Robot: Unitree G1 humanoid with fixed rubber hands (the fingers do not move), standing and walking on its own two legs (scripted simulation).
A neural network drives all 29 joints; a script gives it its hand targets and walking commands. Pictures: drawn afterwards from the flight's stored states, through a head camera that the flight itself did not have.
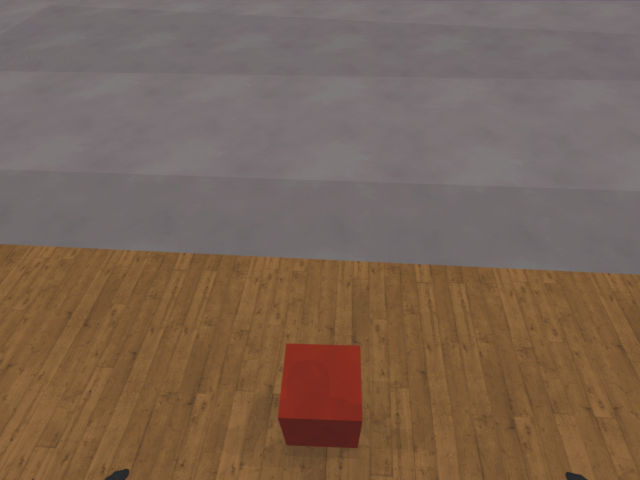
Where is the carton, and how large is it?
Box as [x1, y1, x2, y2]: [278, 343, 361, 447]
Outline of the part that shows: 286,343 278,412 278,419 286,444 357,447 361,425 359,346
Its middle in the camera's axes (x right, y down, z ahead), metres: +0.00 +0.47 +1.11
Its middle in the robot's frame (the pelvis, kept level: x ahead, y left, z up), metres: +0.46 +0.04 -0.66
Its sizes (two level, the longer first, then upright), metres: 0.210 0.200 0.250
